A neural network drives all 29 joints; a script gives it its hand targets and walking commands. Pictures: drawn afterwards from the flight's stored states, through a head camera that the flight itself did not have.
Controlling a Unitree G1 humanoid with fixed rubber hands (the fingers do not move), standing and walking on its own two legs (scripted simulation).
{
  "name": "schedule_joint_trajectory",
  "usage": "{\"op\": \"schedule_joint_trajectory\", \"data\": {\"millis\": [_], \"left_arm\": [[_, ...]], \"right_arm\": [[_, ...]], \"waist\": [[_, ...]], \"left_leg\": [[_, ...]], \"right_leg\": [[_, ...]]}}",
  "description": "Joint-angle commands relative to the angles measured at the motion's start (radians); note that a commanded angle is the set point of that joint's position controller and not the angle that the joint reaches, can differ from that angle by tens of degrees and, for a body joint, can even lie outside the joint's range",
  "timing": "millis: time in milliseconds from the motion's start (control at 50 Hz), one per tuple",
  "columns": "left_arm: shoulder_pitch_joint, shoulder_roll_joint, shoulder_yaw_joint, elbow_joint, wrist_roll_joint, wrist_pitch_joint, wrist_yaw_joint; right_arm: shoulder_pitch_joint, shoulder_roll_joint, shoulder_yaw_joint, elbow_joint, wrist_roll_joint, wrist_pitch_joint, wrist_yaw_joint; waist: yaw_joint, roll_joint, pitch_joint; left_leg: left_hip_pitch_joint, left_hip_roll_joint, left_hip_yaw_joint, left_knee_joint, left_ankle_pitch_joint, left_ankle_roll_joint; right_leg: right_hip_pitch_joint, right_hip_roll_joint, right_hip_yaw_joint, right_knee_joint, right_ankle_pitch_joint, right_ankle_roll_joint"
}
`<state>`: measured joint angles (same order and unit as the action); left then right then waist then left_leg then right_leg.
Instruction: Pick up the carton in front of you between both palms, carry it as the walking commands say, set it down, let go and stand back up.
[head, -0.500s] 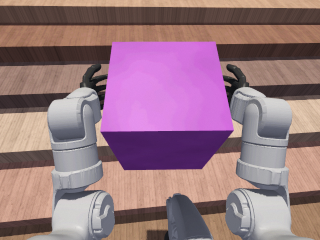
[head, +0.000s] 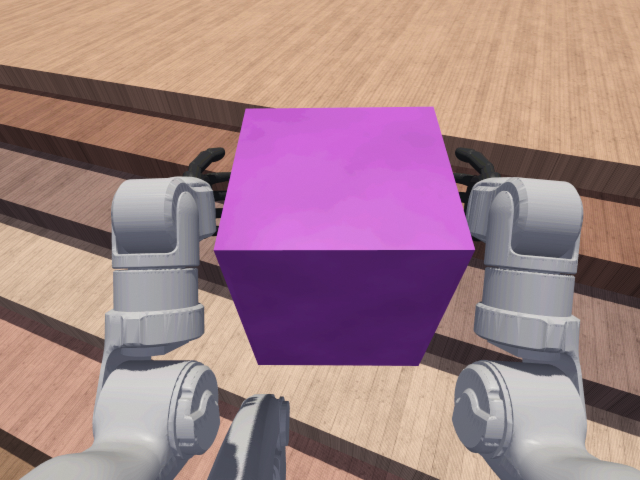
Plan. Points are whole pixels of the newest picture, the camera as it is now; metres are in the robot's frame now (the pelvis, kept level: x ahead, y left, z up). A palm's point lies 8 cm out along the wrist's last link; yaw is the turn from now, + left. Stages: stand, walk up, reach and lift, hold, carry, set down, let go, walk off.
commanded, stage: carry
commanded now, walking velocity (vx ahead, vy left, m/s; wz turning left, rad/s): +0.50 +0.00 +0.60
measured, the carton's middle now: (338, 246) +0.39 +0.01 +0.13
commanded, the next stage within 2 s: none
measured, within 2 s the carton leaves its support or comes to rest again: neither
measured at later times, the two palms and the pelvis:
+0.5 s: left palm (254, 26) +0.73 +0.16 +0.27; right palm (451, 15) +0.71 -0.14 +0.28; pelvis +0.34 +0.02 +0.12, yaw -2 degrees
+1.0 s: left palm out of the picture +1.09 +0.05 +0.42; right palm out of the picture +1.01 -0.23 +0.41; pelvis +0.68 +0.00 +0.23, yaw -17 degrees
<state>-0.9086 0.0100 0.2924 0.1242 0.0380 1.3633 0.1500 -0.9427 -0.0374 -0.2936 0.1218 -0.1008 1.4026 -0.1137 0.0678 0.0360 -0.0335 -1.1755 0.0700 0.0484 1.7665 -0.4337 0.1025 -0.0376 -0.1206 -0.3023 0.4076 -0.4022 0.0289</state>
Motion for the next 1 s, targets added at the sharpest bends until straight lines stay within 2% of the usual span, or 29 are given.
{"op": "schedule_joint_trajectory", "data": {"millis": [0, 40, 60, 80, 100, 120, 140, 160, 240, 300, 360, 440, 480, 520, 540, 560, 580, 600, 620, 640, 660, 680, 760, 840, 880, 900, 940, 960, 980], "left_arm": [[-0.748, -1.003, -0.511, -0.002, -0.423, 0.015, -0.276], [-0.717, -1.001, -0.473, 0.047, -0.395, 0.017, -0.274], [-0.702, -1.005, -0.458, 0.061, -0.380, 0.011, -0.275], [-0.705, -1.001, -0.451, 0.050, -0.359, 0.000, -0.275], [-0.703, -0.985, -0.437, 0.036, -0.336, -0.016, -0.272], [-0.709, -1.004, -0.435, 0.031, -0.293, -0.029, -0.268], [-0.606, -0.988, -0.400, 0.067, -0.260, -0.041, -0.261], [-0.606, -0.939, -0.371, 0.055, -0.224, -0.051, -0.254], [-0.719, -0.984, -0.460, -0.124, -0.275, -0.065, -0.238], [-0.648, -1.003, -0.545, -0.178, -0.305, -0.067, -0.237], [-0.606, -1.017, -0.619, -0.189, -0.322, -0.065, -0.240], [-0.678, -0.977, -0.688, -0.233, -0.359, -0.063, -0.227], [-0.655, -0.977, -0.704, -0.193, -0.371, -0.045, -0.217], [-0.624, -0.976, -0.696, -0.136, -0.386, -0.031, -0.211], [-0.631, -0.986, -0.692, -0.104, -0.385, -0.027, -0.210], [-0.654, -1.009, -0.693, -0.091, -0.404, -0.025, -0.215], [-0.662, -1.052, -0.696, -0.071, -0.445, -0.029, -0.221], [-0.672, -1.105, -0.727, -0.111, -0.469, -0.036, -0.226], [-0.702, -1.126, -0.713, -0.110, -0.502, -0.043, -0.231], [-0.707, -1.108, -0.693, -0.111, -0.499, -0.048, -0.234], [-0.767, -1.116, -0.693, -0.166, -0.508, -0.056, -0.238], [-0.845, -1.138, -0.690, -0.231, -0.527, -0.064, -0.241], [-0.905, -1.158, -0.696, -0.259, -0.589, -0.042, -0.257], [-0.810, -1.112, -0.634, -0.090, -0.547, -0.024, -0.289], [-0.777, -1.125, -0.599, 0.000, -0.525, -0.026, -0.301], [-0.774, -1.122, -0.578, 0.024, -0.512, -0.029, -0.306], [-0.755, -1.123, -0.548, 0.061, -0.468, -0.024, -0.309], [-0.733, -1.119, -0.538, 0.062, -0.455, -0.024, -0.308], [-0.736, -1.113, -0.533, 0.050, -0.439, -0.025, -0.305]], "right_arm": [[-0.690, 1.031, 0.562, 0.059, 0.416, -0.018, 0.161], [-0.680, 1.097, 0.560, 0.093, 0.448, -0.027, 0.170], [-0.679, 1.131, 0.567, 0.093, 0.461, -0.035, 0.176], [-0.701, 1.157, 0.578, 0.074, 0.487, -0.046, 0.185], [-0.748, 1.196, 0.602, 0.030, 0.526, -0.062, 0.194], [-0.828, 1.241, 0.626, -0.011, 0.564, -0.080, 0.205], [-0.809, 1.249, 0.643, -0.017, 0.602, -0.102, 0.215], [-0.845, 1.286, 0.650, -0.057, 0.639, -0.108, 0.226], [-0.889, 1.296, 0.688, -0.227, 0.640, -0.152, 0.217], [-0.742, 1.266, 0.694, -0.239, 0.577, -0.148, 0.198], [-0.608, 1.188, 0.686, -0.217, 0.511, -0.136, 0.192], [-0.613, 1.096, 0.698, -0.240, 0.480, -0.114, 0.208], [-0.567, 1.036, 0.669, -0.192, 0.465, -0.090, 0.217], [-0.534, 0.997, 0.629, -0.128, 0.448, -0.067, 0.225], [-0.557, 0.983, 0.606, -0.112, 0.432, -0.055, 0.226], [-0.554, 0.968, 0.588, -0.090, 0.423, -0.052, 0.226], [-0.544, 0.976, 0.584, -0.078, 0.404, -0.061, 0.224], [-0.520, 0.984, 0.569, -0.089, 0.380, -0.064, 0.223], [-0.565, 0.983, 0.550, -0.086, 0.369, -0.058, 0.222], [-0.528, 0.971, 0.521, -0.026, 0.357, -0.059, 0.214], [-0.581, 0.982, 0.521, -0.078, 0.359, -0.068, 0.208], [-0.669, 0.965, 0.508, -0.143, 0.348, -0.072, 0.200], [-0.611, 0.886, 0.476, -0.122, 0.274, -0.066, 0.158], [-0.560, 0.869, 0.468, -0.022, 0.221, -0.062, 0.141], [-0.562, 0.878, 0.468, 0.034, 0.210, -0.064, 0.140], [-0.562, 0.886, 0.476, 0.051, 0.217, -0.063, 0.142], [-0.581, 0.955, 0.502, 0.072, 0.272, -0.060, 0.153], [-0.592, 0.998, 0.528, 0.068, 0.310, -0.060, 0.163], [-0.614, 1.036, 0.548, 0.049, 0.349, -0.067, 0.173]], "waist": [[-0.035, -0.142, -0.152], [-0.091, -0.265, -0.267], [-0.164, -0.331, -0.350], [-0.239, -0.382, -0.467], [-0.289, -0.344, -0.565], [-0.216, -0.133, -0.571], [-0.174, 0.193, -0.826], [-0.206, 0.054, -0.886], [-0.160, -0.025, -0.576], [-0.165, -0.075, -0.547], [-0.219, 0.029, -0.517], [-0.134, 0.048, -0.329], [-0.109, 0.172, -0.343], [-0.062, 0.186, -0.393], [-0.031, 0.173, -0.464], [0.020, 0.151, -0.579], [0.121, 0.229, -0.650], [0.120, 0.114, -0.587], [0.009, -0.207, -0.618], [0.107, -0.231, -0.794], [0.127, -0.167, -0.763], [0.132, -0.113, -0.634], [0.052, 0.018, -0.490], [0.071, -0.134, -0.404], [0.017, -0.071, -0.346], [0.010, -0.109, -0.305], [-0.075, -0.236, -0.384], [-0.159, -0.292, -0.480], [-0.260, -0.249, -0.561]], "left_leg": [[0.135, -0.003, 0.183, -0.424, -0.014, 0.002], [0.450, -0.100, 0.281, -0.610, 0.172, 0.060], [0.581, -0.167, 0.325, -0.684, 0.213, 0.076], [0.748, -0.214, 0.323, -0.791, 0.245, 0.078], [1.002, -0.239, 0.236, -1.088, 0.359, 0.072], [1.249, -0.072, -0.117, -1.123, 0.672, 0.143], [1.530, 0.254, -0.787, -1.243, 0.816, 0.389], [1.569, 0.202, -0.733, -1.232, 0.713, 0.363], [1.292, 0.243, -0.522, -1.294, 0.337, 0.214], [1.338, 0.292, -0.392, -1.324, 0.435, 0.195], [1.551, 0.341, -0.340, -1.342, 0.471, 0.192], [1.243, 0.185, -0.023, -1.565, 0.283, 0.069], [1.159, 0.124, 0.157, -1.551, 0.581, 0.053], [1.155, 0.109, 0.254, -1.430, 1.269, 0.038], [1.295, 0.101, 0.216, -1.279, 1.691, 0.028], [1.373, 0.105, 0.216, -1.022, 1.818, -0.011], [1.382, 0.133, 0.197, -0.793, 1.815, -0.053], [1.032, 0.071, 0.142, -0.580, 0.788, -0.093], [0.505, -0.046, 0.044, -0.192, -0.024, -0.155], [0.354, -0.152, -0.103, 0.111, 0.032, -0.142], [0.214, -0.136, -0.153, 0.189, 0.036, -0.101], [0.102, -0.117, -0.150, 0.153, -0.024, -0.069], [0.077, -0.056, -0.092, -0.069, -0.071, -0.049], [-0.125, -0.012, -0.028, -0.013, -0.116, -0.040], [0.034, 0.025, -0.002, -0.292, -0.031, -0.051], [0.219, 0.019, 0.049, -0.475, 0.044, -0.058], [0.721, -0.094, 0.147, -0.676, 0.199, -0.042], [0.887, -0.111, 0.155, -0.731, 0.252, -0.048], [1.063, -0.140, 0.185, -0.922, 0.286, -0.073]], "right_leg": [[0.038, -0.111, 0.070, -0.293, 0.409, -0.161], [0.065, -0.105, -0.046, -0.149, 1.299, -0.144], [0.118, -0.106, -0.062, 0.024, 1.675, -0.122], [0.157, -0.111, -0.083, 0.284, 1.833, -0.096], [0.105, -0.105, -0.056, 0.613, 1.713, -0.060], [-0.206, 0.021, 0.083, 0.893, 0.501, -0.013], [-0.517, 0.238, 0.277, 1.457, 0.002, 0.047], [-0.586, 0.201, 0.479, 1.536, 0.074, -0.025], [-0.815, 0.093, 0.435, 1.450, 0.051, -0.112], [-0.926, 0.057, 0.370, 1.365, -0.048, -0.127], [-1.305, 0.056, 0.368, 1.647, -0.200, -0.165], [-1.131, 0.038, 0.220, 1.219, -0.064, -0.123], [-0.907, 0.054, 0.126, 1.021, 0.039, -0.133], [-0.661, 0.127, 0.041, 0.788, 0.183, -0.180], [-0.618, 0.214, 0.005, 0.706, 0.114, -0.203], [-0.473, 0.251, -0.003, 0.490, 0.234, -0.181], [-0.326, 0.255, 0.068, 0.163, 0.292, -0.169], [0.019, 0.169, 0.267, -0.096, 0.578, -0.159], [0.479, -0.092, 0.639, 0.319, 1.737, -0.263], [0.581, -0.113, 0.847, 0.270, 1.693, -0.432], [0.579, -0.117, 0.901, 0.202, 1.196, -0.454], [0.522, -0.091, 0.872, 0.149, 0.924, -0.396], [0.339, -0.087, 0.722, 0.077, 0.567, -0.310], [0.332, -0.094, 0.717, -0.013, 0.646, -0.353], [0.153, -0.043, 0.612, -0.096, 0.618, -0.307], [-0.001, -0.021, 0.558, -0.197, 0.610, -0.294], [-0.247, 0.035, 0.382, -0.122, 1.175, -0.242], [-0.209, 0.036, 0.349, 0.039, 1.405, -0.206], [-0.195, 0.047, 0.295, 0.302, 1.421, -0.161]]}}
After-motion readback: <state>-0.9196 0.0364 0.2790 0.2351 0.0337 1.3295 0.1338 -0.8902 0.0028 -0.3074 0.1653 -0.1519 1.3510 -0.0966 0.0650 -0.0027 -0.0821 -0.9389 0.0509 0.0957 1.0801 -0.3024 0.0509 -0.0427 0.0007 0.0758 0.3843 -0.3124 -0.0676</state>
